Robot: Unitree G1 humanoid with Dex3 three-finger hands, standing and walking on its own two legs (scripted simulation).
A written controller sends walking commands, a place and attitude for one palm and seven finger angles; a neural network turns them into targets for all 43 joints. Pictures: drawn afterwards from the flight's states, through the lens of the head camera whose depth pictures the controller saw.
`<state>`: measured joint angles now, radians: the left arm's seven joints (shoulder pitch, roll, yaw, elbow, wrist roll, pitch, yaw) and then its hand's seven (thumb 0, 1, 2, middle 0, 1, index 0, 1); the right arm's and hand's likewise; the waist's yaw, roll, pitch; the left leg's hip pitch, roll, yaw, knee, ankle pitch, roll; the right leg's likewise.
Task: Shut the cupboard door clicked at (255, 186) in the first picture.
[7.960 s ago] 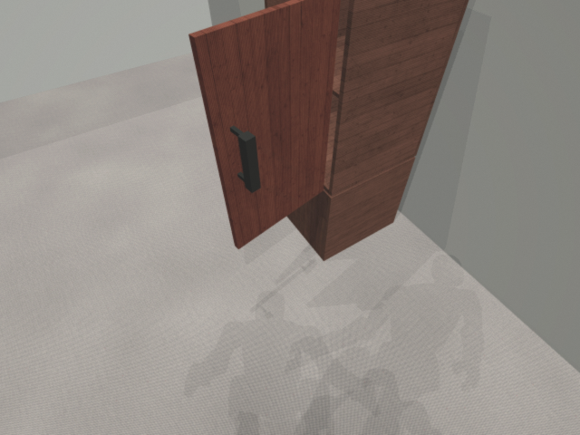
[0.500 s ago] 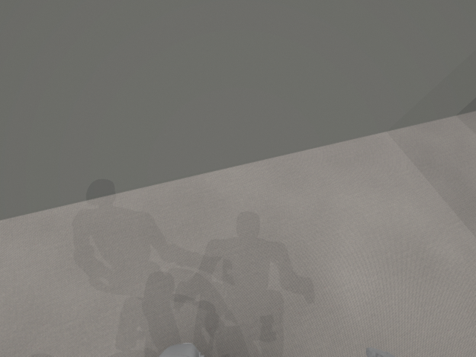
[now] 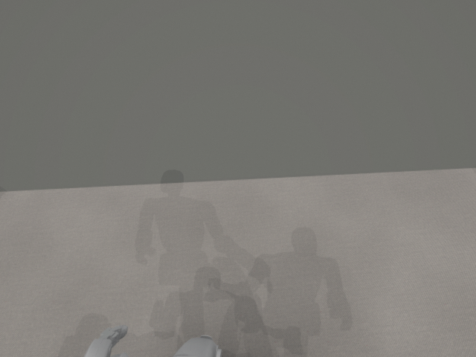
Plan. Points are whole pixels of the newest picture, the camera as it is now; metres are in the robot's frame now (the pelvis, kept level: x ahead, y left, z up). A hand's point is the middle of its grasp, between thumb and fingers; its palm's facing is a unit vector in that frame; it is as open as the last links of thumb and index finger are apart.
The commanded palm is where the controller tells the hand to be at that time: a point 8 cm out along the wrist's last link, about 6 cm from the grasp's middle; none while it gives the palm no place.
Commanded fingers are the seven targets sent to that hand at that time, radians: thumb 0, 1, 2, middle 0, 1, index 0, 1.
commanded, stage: walk to a spot facing it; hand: left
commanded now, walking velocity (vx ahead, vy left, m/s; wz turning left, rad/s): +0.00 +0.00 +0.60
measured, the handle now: out of the picture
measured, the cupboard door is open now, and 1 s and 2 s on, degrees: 100 100 100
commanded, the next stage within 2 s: none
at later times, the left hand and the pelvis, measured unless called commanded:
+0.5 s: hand out of the picture +0.03 +0.25 -0.17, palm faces +0.33 -0.91 -0.24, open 7.4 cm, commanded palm none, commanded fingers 0.00 0.90 0.90 -0.20 -0.30 -0.20 -0.30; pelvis +0.01 +0.02 +0.00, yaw +17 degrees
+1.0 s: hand out of the picture -0.03 +0.19 -0.17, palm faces +0.64 -0.74 -0.19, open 7.4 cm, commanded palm none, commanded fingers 0.00 0.90 0.90 -0.20 -0.30 -0.20 -0.30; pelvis +0.10 +0.05 +0.00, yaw +38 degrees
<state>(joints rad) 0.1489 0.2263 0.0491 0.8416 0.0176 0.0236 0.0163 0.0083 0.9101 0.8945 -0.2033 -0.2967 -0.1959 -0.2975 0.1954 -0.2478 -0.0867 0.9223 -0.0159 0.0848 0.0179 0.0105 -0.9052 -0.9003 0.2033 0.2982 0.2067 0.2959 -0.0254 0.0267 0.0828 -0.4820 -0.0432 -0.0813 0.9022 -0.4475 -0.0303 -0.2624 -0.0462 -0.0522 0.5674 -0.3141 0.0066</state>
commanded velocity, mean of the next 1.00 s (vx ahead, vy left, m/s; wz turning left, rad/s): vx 0.15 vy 0.00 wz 0.59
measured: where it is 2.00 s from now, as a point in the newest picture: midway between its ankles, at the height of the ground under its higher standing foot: (171, 298)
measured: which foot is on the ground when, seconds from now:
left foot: up 0.00-0.26, down 0.28-0.66, up 0.68-1.00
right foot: down 0.00-0.28, up 0.30-0.64, down 0.66-1.00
